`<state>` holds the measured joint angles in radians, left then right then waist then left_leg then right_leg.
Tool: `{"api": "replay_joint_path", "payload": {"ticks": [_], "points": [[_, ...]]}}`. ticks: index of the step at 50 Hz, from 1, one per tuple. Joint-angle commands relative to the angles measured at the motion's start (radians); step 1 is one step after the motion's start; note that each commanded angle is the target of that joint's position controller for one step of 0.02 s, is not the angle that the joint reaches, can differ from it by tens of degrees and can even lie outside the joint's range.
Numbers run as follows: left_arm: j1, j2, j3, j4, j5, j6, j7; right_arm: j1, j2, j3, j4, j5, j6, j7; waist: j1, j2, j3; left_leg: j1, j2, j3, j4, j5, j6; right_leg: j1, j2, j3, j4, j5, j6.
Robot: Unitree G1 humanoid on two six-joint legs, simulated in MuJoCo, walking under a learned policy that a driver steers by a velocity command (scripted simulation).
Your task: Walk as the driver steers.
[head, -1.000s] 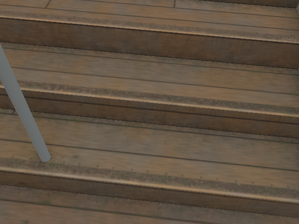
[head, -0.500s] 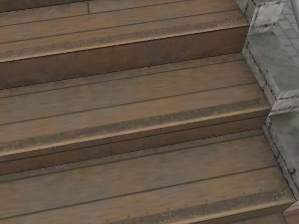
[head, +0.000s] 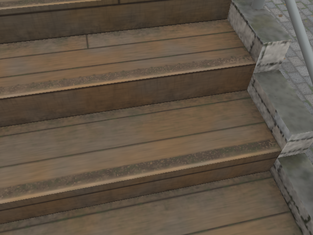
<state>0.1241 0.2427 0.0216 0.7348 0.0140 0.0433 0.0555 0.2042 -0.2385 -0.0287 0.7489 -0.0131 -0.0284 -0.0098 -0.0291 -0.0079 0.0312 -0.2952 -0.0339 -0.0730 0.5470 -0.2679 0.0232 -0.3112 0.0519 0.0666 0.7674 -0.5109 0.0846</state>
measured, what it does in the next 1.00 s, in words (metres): steps on the spot, turning left: right foot, then left foot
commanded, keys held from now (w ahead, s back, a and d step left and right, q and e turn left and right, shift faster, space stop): q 0.36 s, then w+q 0.18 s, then w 0.26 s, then w+e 0.20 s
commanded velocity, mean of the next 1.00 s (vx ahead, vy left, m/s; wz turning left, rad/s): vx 0.22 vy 0.00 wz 0.35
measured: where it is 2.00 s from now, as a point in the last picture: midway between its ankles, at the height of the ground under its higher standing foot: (137, 173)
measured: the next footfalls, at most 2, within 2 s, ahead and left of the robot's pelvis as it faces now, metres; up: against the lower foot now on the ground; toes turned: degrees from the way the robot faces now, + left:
right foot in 0.22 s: +0.03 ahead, -0.15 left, +0.00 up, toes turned +12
left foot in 0.80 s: -0.04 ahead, +0.09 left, +0.00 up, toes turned +26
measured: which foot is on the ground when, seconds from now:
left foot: down 0.00-0.22, up 0.24-0.78, down 0.80-1.00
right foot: up 0.00-0.20, down 0.22-0.80, up 0.82-1.00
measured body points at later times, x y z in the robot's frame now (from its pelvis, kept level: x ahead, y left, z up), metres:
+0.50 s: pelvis -0.03 -0.08 +0.01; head -0.01 -0.10 +0.46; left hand +0.00 +0.20 -0.08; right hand +0.17 -0.32 -0.10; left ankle -0.11 +0.05 -0.63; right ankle -0.01 -0.16 -0.73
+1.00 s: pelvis +0.01 +0.01 +0.01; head +0.01 +0.03 +0.46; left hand +0.02 +0.29 -0.11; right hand +0.16 -0.22 -0.10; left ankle -0.07 +0.07 -0.73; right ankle +0.08 -0.13 -0.58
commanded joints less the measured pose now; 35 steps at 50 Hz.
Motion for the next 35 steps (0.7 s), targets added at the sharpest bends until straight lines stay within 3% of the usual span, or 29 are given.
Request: {"api": "replay_joint_path", "payload": {"ticks": [1, 4, 6, 8, 10, 11, 12, 13, 14, 15, 16, 17, 19, 20, 21, 22, 24, 26, 29, 31, 32, 35], "points": [[-0.033, 0.097, 0.039, -0.081, -0.021, -0.009, 0.008, 0.02, -0.208, -0.071, -0.067, 0.015, 0.003, -0.026, -0.016, 0.156, -0.133, 0.278, 0.286, -0.373, -0.097, 0.776, 0.223, -0.2, -0.002, 0.003, 0.177, -0.105, 0.058], [0.005, 0.067, 0.036, -0.065, -0.033, -0.018, 0.001, -0.012, -0.201, -0.082, -0.089, 0.028, 0.047, -0.052, 0.004, 0.127, -0.149, 0.228, 0.253, -0.353, -0.1, 0.723, 0.189, -0.16, -0.01, -0.003, 0.15, -0.046, 0.072], [0.025, 0.056, 0.03, -0.058, -0.033, -0.026, -0.006, -0.052, -0.19, -0.084, -0.115, 0.025, 0.072, -0.06, 0.012, 0.145, -0.154, 0.168, 0.224, -0.334, -0.101, 0.684, 0.158, -0.08, -0.003, -0.026, 0.044, 0.023, 0.061], [0.059, 0.075, 0.035, -0.049, -0.029, -0.036, -0.02, -0.071, -0.187, -0.086, -0.136, 0.023, 0.089, -0.06, 0.017, 0.202, -0.16, 0.142, 0.207, -0.36, -0.105, 0.595, 0.145, -0.02, -0.002, -0.031, -0.066, 0.099, 0.042], [0.122, 0.094, 0.047, -0.026, -0.024, -0.048, -0.03, -0.097, -0.174, -0.083, -0.151, 0.042, 0.091, -0.058, 0.055, 0.198, -0.143, 0.081, 0.161, -0.357, -0.084, 0.401, 0.102, 0.094, 0.002, -0.056, -0.305, 0.29, 0.009], [0.14, 0.121, 0.06, -0.018, -0.011, -0.051, -0.028, -0.067, -0.153, -0.079, -0.146, 0.044, 0.085, -0.056, 0.055, 0.134, -0.123, -0.002, 0.106, -0.318, -0.025, 0.219, 0.066, 0.178, -0.023, -0.038, -0.396, 0.347, -0.01], [0.168, 0.212, 0.08, -0.027, 0.013, -0.052, -0.02, -0.001, -0.094, -0.068, -0.138, 0.019, 0.081, -0.048, 0.03, -0.134, -0.116, -0.202, -0.03, -0.165, 0.248, -0.16, -0.01, 0.288, -0.262, 0.222, -0.461, 0.487, -0.099], [0.117, 0.267, 0.085, -0.062, 0.066, -0.051, -0.035, 0.026, -0.133, -0.084, -0.165, 0.022, 0.069, -0.05, 0.016, -0.325, -0.112, -0.294, -0.112, -0.093, 0.57, -0.442, -0.067, 0.125, -0.489, 0.478, -0.52, 0.562, -0.295], [0.028, 0.198, 0.063, -0.107, 0.073, -0.058, -0.042, 0.072, -0.212, -0.11, -0.139, 0.019, 0.066, -0.046, -0.007, -0.214, -0.07, -0.293, -0.052, -0.122, 0.809, -0.4, -0.084, 0.054, -0.474, 0.452, -0.542, 0.449, -0.353], [-0.048, 0.143, 0.048, -0.114, 0.051, -0.062, -0.04, 0.077, -0.216, -0.117, -0.118, 0.021, 0.076, -0.046, -0.031, -0.14, -0.003, -0.331, -0.043, -0.107, 0.914, -0.328, -0.089, 0.003, -0.406, 0.317, -0.508, 0.375, -0.309], [-0.073, 0.127, 0.043, -0.128, 0.033, -0.065, -0.033, 0.076, -0.196, -0.114, -0.106, 0.016, 0.084, -0.051, -0.03, -0.078, 0.015, -0.358, -0.034, -0.094, 0.939, -0.25, -0.095, 0.017, -0.329, 0.211, -0.484, 0.328, -0.264], [-0.072, 0.114, 0.037, -0.127, 0.016, -0.067, -0.021, 0.046, -0.193, -0.112, -0.109, 0.015, 0.085, -0.054, -0.013, -0.055, 0.033, -0.383, -0.024, -0.094, 0.917, -0.163, -0.111, 0.041, -0.289, 0.144, -0.471, 0.335, -0.251], [0.022, 0.108, 0.029, -0.116, 0.016, -0.066, 0.004, 0.015, -0.163, -0.102, -0.138, 0.017, 0.079, -0.049, 0.031, -0.082, -0.021, -0.383, -0.026, -0.029, 0.909, -0.06, -0.147, 0.116, -0.261, 0.08, -0.477, 0.321, -0.268], [0.067, 0.106, 0.029, -0.117, 0.018, -0.063, 0.008, -0.01, -0.164, -0.1, -0.158, 0.027, 0.074, -0.044, 0.053, -0.106, -0.038, -0.412, -0.015, -0.01, 0.864, -0.03, -0.157, 0.171, -0.267, 0.082, -0.498, 0.25, -0.277], [0.101, 0.107, 0.033, -0.113, 0.005, -0.066, 0.014, -0.046, -0.162, -0.097, -0.18, 0.035, 0.071, -0.04, 0.068, -0.121, -0.025, -0.448, 0.003, -0.005, 0.764, -0.009, -0.157, 0.211, -0.283, 0.098, -0.527, 0.176, -0.275], [0.13, 0.125, 0.041, -0.11, 0.005, -0.066, 0.019, -0.084, -0.149, -0.091, -0.199, 0.034, 0.068, -0.036, 0.09, -0.124, -0.021, -0.469, 0.017, 0.0, 0.696, -0.009, -0.159, 0.252, -0.3, 0.121, -0.552, 0.129, -0.278], [0.161, 0.159, 0.06, -0.108, -0.001, -0.07, 0.021, -0.094, -0.138, -0.085, -0.221, 0.024, 0.063, -0.028, 0.095, -0.113, -0.042, -0.456, 0.042, -0.004, 0.592, -0.036, -0.151, 0.307, -0.349, 0.15, -0.589, 0.117, -0.296], [0.153, 0.168, 0.073, -0.115, 0.002, -0.078, 0.016, -0.093, -0.131, -0.083, -0.229, 0.021, 0.06, -0.017, 0.091, -0.116, -0.036, -0.437, 0.066, 0.013, 0.526, -0.057, -0.132, 0.313, -0.372, 0.127, -0.615, 0.108, -0.303], [0.167, 0.171, 0.084, -0.103, -0.016, -0.091, 0.005, -0.076, -0.108, -0.073, -0.22, 0.021, 0.046, -0.011, 0.087, -0.105, -0.019, -0.363, 0.088, 0.04, 0.423, -0.079, -0.097, 0.267, -0.374, 0.081, -0.648, 0.075, -0.294], [0.158, 0.173, 0.088, -0.093, -0.017, -0.099, -0.005, -0.083, -0.081, -0.06, -0.215, 0.023, 0.031, -0.006, 0.081, -0.102, -0.005, -0.276, 0.091, 0.064, 0.318, -0.086, -0.066, 0.214, -0.361, 0.036, -0.662, 0.104, -0.293], [0.142, 0.182, 0.093, -0.09, -0.01, -0.106, -0.013, -0.084, -0.077, -0.056, -0.212, 0.02, 0.025, -0.001, 0.076, -0.099, -0.001, -0.222, 0.09, 0.075, 0.257, -0.081, -0.054, 0.185, -0.345, 0.001, -0.658, 0.14, -0.289], [0.143, 0.186, 0.096, -0.07, -0.015, -0.113, -0.042, -0.098, -0.062, -0.045, -0.205, 0.026, 0.011, 0.012, 0.08, -0.102, -0.009, -0.118, 0.075, 0.117, 0.128, -0.137, -0.017, 0.169, -0.342, -0.02, -0.63, 0.185, -0.301]]}}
